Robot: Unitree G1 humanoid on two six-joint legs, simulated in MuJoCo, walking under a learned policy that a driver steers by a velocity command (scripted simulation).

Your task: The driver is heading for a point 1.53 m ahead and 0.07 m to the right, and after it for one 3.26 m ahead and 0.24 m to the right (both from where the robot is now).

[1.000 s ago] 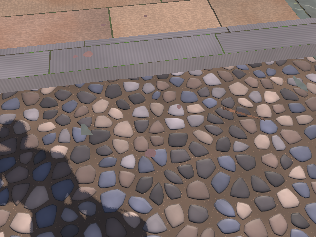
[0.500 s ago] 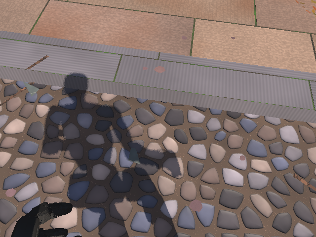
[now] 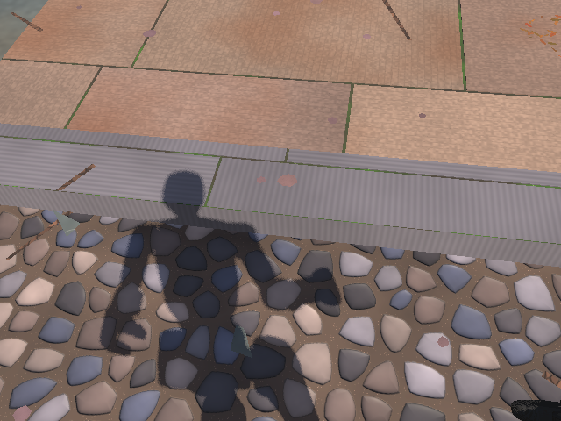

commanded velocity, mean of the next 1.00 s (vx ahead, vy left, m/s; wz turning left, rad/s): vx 0.15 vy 0.00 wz -0.07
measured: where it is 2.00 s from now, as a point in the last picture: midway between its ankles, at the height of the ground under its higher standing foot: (211, 294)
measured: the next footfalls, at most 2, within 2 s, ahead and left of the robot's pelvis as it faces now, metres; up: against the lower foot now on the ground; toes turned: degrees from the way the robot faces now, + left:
left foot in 0.24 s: +0.09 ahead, +0.11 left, +0.00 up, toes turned -20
right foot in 0.60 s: +0.00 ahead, -0.13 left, +0.00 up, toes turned -13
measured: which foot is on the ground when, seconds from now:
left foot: up 0.00-0.22, down 0.24-0.66, up 0.68-1.00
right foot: down 0.00-0.26, up 0.28-0.58, down 0.60-1.00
